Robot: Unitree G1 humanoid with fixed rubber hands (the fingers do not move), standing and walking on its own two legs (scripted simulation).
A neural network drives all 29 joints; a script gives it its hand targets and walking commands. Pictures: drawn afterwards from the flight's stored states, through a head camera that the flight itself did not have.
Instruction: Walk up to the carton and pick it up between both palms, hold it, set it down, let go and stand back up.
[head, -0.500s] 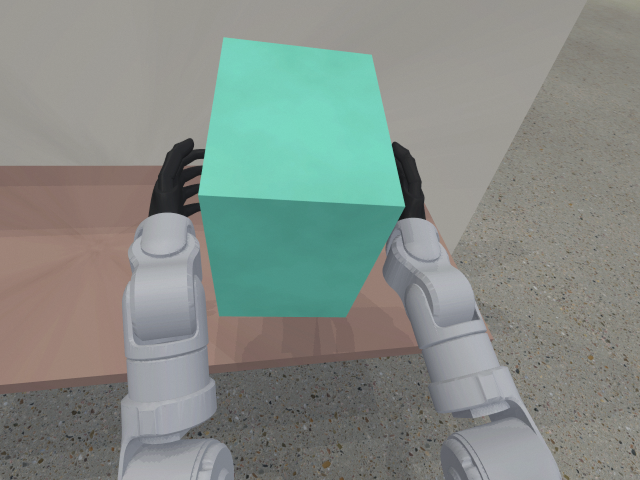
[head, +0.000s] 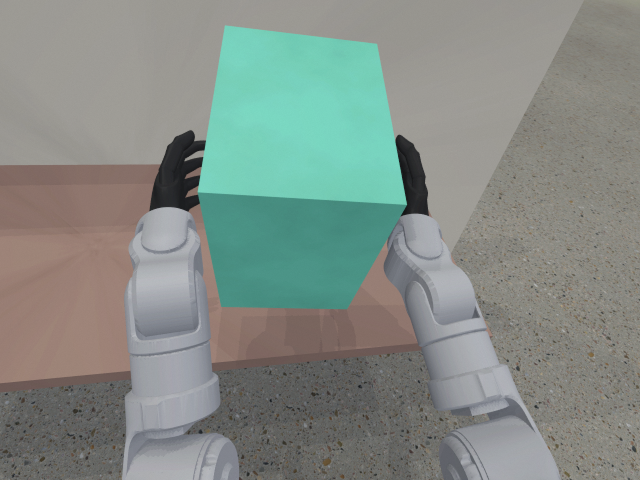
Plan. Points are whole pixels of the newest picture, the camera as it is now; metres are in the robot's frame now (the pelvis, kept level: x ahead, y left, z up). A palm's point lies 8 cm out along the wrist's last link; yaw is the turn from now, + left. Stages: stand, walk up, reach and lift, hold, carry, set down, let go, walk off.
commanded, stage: set down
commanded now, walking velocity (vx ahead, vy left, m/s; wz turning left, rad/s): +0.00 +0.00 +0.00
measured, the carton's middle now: (293, 184) +0.40 +0.01 +0.18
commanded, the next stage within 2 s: none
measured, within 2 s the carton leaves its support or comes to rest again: neither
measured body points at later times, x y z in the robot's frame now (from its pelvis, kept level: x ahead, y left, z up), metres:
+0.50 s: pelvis +0.04 +0.01 +0.00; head +0.05 +0.04 +0.45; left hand +0.41 +0.14 +0.10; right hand +0.40 -0.12 +0.12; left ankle +0.03 +0.14 -0.75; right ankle +0.00 -0.11 -0.75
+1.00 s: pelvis +0.03 +0.02 +0.00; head +0.04 +0.04 +0.45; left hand +0.42 +0.14 +0.08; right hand +0.40 -0.11 +0.11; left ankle +0.03 +0.14 -0.75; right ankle +0.00 -0.11 -0.75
